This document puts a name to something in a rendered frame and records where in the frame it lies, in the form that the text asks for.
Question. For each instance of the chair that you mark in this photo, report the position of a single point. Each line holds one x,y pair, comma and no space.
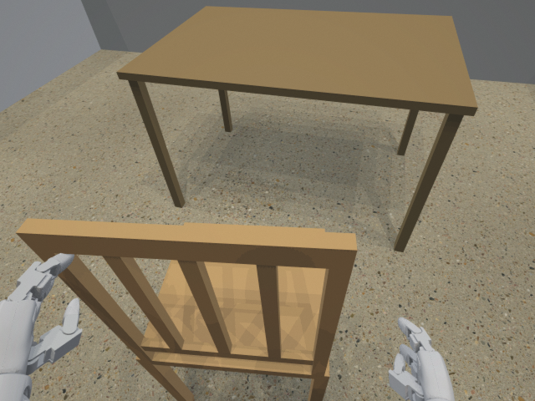
237,298

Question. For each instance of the left robot forearm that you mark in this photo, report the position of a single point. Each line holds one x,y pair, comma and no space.
15,387

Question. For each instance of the robot right hand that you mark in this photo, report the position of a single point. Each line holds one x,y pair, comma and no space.
430,378

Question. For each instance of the table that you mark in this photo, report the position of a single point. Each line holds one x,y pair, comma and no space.
403,61

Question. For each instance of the robot left hand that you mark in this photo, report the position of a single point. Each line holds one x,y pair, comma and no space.
19,312

